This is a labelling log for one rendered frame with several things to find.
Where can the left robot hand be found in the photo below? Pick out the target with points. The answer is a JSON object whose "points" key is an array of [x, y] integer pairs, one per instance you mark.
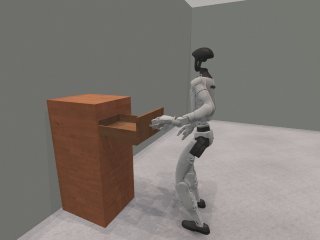
{"points": [[163, 120]]}

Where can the handle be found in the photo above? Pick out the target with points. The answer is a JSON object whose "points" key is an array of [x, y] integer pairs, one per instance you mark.
{"points": [[157, 126]]}

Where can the drawer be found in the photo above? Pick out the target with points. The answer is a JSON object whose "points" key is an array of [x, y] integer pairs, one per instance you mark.
{"points": [[129, 129]]}

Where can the robot left forearm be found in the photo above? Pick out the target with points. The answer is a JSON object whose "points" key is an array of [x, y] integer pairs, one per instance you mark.
{"points": [[192, 117]]}

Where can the cabinet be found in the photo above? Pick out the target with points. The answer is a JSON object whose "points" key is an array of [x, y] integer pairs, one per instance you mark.
{"points": [[95, 176]]}

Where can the robot left shin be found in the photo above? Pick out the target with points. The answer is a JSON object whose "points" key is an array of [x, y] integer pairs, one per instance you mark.
{"points": [[188, 199]]}

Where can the robot right forearm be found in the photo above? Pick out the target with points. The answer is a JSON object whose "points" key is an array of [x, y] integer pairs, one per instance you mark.
{"points": [[193, 124]]}

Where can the left robot upper arm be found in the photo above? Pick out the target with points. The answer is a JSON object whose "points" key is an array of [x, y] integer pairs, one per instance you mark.
{"points": [[199, 86]]}

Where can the right robot hand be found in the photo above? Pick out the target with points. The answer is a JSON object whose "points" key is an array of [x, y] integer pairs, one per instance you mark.
{"points": [[188, 130]]}

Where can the robot right foot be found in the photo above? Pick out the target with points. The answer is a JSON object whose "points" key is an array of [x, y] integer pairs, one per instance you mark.
{"points": [[201, 203]]}

